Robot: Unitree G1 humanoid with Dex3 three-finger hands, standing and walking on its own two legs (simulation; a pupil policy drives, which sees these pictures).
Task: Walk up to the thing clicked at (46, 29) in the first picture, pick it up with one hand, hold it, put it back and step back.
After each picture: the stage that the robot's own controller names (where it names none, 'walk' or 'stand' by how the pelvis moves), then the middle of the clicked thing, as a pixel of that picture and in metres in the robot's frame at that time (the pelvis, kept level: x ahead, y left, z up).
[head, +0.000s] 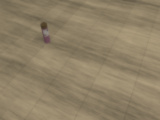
stand; (45, 33) +1.43 +0.42 -0.66
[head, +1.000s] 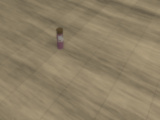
walk; (60, 38) +1.34 +0.18 -0.64
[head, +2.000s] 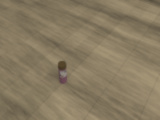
walk; (62, 73) +0.86 +0.16 -0.64
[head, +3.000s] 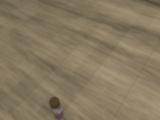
walk; (56, 108) +0.54 +0.23 -0.63
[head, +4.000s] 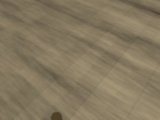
stand; out of the picture +0.44 +0.18 -0.65
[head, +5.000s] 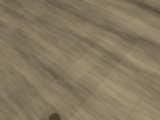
stand; out of the picture +0.41 +0.18 -0.65
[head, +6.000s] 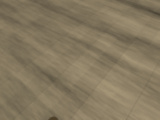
stand; out of the picture +0.40 +0.20 -0.65
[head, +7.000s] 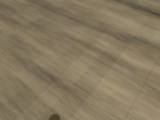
stand; out of the picture +0.43 +0.19 -0.66
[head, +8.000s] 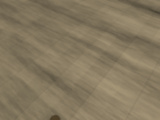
stand; out of the picture +0.42 +0.19 -0.66
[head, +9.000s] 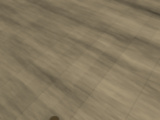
go down; out of the picture +0.42 +0.20 -0.66
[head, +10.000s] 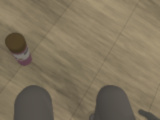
go down; (20, 51) +0.48 +0.24 -0.31
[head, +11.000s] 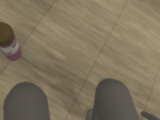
approach; (8, 45) +0.48 +0.26 -0.26
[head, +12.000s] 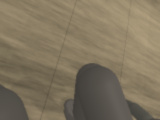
close in; out of the picture +0.45 +0.31 -0.16
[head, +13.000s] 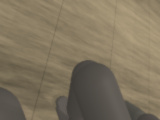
close; out of the picture +0.44 +0.32 -0.16
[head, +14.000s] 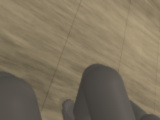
lift; out of the picture +0.38 +0.28 -0.15
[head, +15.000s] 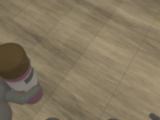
lift; (23, 80) +0.33 +0.18 +0.04
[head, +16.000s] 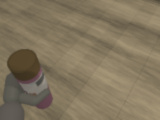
hold; (35, 84) +0.33 +0.16 +0.05
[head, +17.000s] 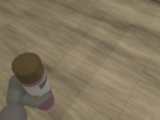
hold; (37, 86) +0.32 +0.16 +0.04
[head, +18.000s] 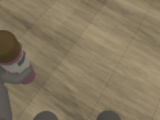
crouch; (16, 63) +0.40 +0.21 -0.02
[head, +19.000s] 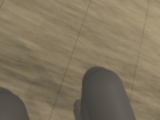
lower; out of the picture +0.47 +0.30 -0.10
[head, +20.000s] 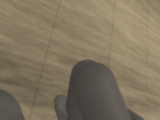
lower; out of the picture +0.44 +0.33 -0.16
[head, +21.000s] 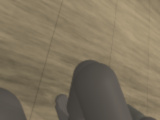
lower; out of the picture +0.44 +0.33 -0.16
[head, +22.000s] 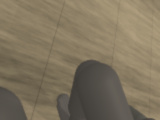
lower; out of the picture +0.44 +0.33 -0.16
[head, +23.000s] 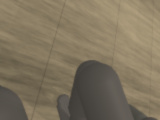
lower; out of the picture +0.43 +0.32 -0.16
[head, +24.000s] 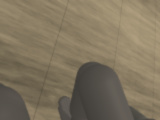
open; out of the picture +0.44 +0.30 -0.17
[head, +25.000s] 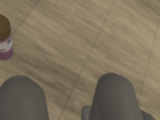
stand; (1, 41) +0.46 +0.27 -0.20
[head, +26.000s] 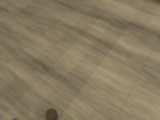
stand; out of the picture +0.41 +0.18 -0.57
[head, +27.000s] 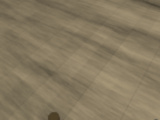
stand; out of the picture +0.42 +0.19 -0.60
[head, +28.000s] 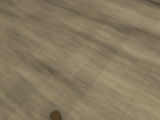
stand; out of the picture +0.42 +0.19 -0.60
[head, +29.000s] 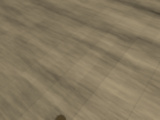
walk; out of the picture +0.44 +0.17 -0.65
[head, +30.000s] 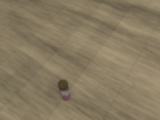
walk; (64, 91) +0.58 +0.18 -0.63
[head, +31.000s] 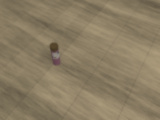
walk; (55, 54) +0.90 +0.23 -0.63
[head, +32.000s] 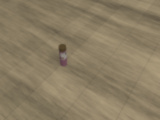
stand; (63, 55) +1.05 +0.20 -0.64
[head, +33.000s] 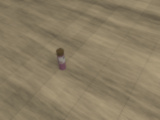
stand; (61, 59) +1.04 +0.22 -0.66
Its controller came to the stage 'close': yes
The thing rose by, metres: 0.68
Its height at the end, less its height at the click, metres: +0.00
